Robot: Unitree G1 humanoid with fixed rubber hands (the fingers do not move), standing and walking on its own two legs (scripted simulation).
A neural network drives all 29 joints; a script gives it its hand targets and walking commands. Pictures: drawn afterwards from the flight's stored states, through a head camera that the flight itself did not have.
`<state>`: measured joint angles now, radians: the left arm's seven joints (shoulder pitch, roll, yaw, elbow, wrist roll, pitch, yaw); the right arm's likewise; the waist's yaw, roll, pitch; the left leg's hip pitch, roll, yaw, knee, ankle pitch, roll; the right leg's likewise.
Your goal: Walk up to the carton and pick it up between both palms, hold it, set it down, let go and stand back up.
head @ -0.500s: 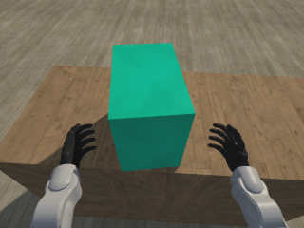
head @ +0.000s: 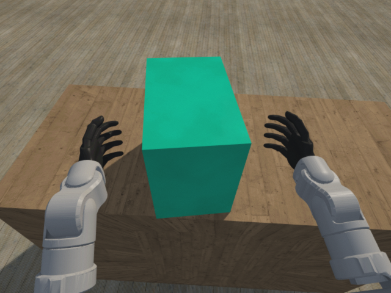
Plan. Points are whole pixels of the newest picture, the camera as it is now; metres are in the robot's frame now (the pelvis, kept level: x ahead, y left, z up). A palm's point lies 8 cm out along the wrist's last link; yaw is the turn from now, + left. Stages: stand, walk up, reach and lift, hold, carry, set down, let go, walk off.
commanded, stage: reach and lift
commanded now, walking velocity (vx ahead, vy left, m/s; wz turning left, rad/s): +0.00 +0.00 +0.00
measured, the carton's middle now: (189, 136) +0.47 +0.08 +0.06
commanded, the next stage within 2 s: none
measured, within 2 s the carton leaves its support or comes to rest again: neither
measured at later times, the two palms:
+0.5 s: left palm (89, 119) +0.36 +0.24 +0.18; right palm (291, 108) +0.44 -0.12 +0.18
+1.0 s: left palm (89, 95) +0.41 +0.26 +0.20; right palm (277, 84) +0.49 -0.10 +0.20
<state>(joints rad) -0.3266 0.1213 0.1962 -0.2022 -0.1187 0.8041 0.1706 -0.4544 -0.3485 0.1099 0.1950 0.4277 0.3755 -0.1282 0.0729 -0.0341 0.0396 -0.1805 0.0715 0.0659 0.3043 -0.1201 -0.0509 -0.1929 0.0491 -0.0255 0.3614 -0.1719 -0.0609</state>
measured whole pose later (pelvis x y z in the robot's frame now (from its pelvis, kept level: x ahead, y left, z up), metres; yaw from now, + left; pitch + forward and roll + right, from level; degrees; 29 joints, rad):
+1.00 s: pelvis +0.01 +0.02 +0.00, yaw +2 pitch +7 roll -1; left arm -0.89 0.22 0.17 0.40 -0.13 0.72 0.17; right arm -1.09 -0.40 0.14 0.87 0.49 0.38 -0.08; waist 0.12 0.01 -0.05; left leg -0.33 0.07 0.03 0.36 -0.14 -0.04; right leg -0.27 0.05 -0.06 0.30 -0.15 -0.04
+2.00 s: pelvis +0.00 +0.02 +0.00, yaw +1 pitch +11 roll -1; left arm -0.82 -0.03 0.27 0.82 0.06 0.11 0.21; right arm -0.96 -0.17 -0.03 1.10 0.20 0.02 -0.10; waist 0.14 -0.01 -0.09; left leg -0.45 0.07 0.04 0.40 -0.14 -0.04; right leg -0.41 0.05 -0.04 0.36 -0.15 -0.04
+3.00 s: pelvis +0.03 +0.02 +0.00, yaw +0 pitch +4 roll +0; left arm -0.68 -0.20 0.50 0.57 0.43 0.15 0.07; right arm -0.82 0.04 -0.41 1.00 -0.24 -0.14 -0.03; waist 0.09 -0.03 0.01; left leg -0.22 0.06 0.06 0.30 -0.15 -0.03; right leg -0.19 0.04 -0.02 0.28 -0.16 -0.04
